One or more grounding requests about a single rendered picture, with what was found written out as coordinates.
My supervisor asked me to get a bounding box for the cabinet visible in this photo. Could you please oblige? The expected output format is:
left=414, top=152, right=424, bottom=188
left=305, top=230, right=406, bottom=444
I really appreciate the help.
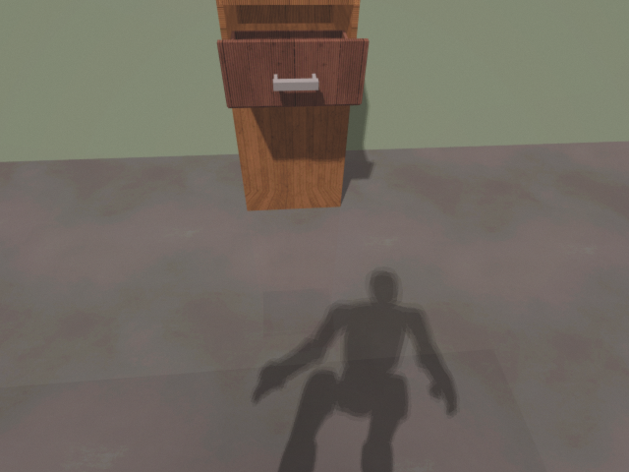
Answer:
left=216, top=0, right=360, bottom=210

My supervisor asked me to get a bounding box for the drawer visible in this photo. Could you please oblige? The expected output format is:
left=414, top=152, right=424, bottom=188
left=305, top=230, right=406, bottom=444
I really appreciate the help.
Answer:
left=217, top=30, right=369, bottom=108

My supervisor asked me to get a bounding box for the handle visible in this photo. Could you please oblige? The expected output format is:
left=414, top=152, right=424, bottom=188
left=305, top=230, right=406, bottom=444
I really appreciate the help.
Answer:
left=273, top=74, right=318, bottom=91

